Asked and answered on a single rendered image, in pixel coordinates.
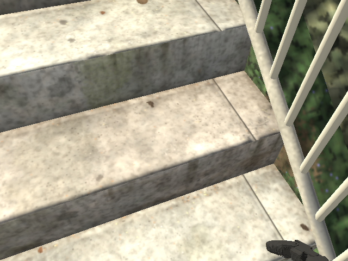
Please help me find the robot right hand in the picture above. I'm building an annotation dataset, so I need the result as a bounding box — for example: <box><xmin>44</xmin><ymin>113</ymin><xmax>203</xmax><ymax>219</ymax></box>
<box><xmin>266</xmin><ymin>240</ymin><xmax>329</xmax><ymax>261</ymax></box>

